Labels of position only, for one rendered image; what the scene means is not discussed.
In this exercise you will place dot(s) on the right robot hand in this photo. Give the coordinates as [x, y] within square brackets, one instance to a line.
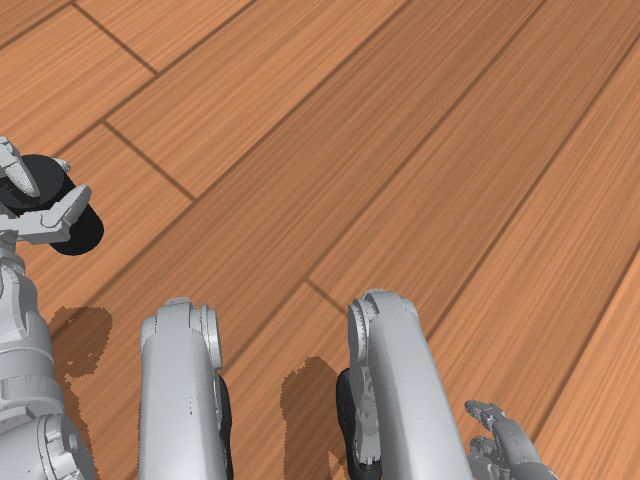
[494, 459]

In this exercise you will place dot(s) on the right robot foot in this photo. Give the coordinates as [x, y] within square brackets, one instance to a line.
[346, 418]

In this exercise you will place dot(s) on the left robot hand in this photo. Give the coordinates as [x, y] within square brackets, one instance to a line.
[36, 227]

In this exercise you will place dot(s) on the right robot arm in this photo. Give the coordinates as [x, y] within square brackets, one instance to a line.
[532, 471]

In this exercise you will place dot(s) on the left robot foot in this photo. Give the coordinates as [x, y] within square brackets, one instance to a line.
[225, 430]

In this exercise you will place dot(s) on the left robot arm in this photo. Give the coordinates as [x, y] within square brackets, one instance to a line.
[37, 440]

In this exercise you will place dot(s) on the can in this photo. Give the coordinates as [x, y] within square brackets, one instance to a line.
[53, 184]

